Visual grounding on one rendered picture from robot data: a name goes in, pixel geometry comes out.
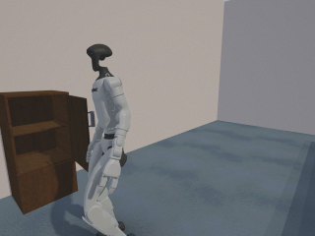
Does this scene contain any right robot forearm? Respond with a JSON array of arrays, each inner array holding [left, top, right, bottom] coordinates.
[[93, 122, 104, 142]]

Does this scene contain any left robot hand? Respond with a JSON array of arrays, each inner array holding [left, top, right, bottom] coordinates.
[[96, 158, 121, 195]]

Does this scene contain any cupboard door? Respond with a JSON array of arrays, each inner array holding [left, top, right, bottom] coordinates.
[[65, 94, 91, 172]]

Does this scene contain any robot left upper arm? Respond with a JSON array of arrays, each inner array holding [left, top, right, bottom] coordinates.
[[104, 76, 131, 123]]

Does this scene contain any left robot thigh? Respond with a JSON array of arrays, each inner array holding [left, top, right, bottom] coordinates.
[[84, 148, 127, 220]]

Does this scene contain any handle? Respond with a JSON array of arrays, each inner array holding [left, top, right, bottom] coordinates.
[[88, 111, 95, 127]]

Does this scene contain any humanoid robot head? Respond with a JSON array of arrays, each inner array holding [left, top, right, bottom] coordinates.
[[87, 43, 114, 80]]

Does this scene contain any right robot hand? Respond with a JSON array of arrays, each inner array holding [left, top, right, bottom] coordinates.
[[86, 141, 99, 162]]

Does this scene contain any left robot forearm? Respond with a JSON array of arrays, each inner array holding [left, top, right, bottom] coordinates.
[[109, 111, 131, 160]]

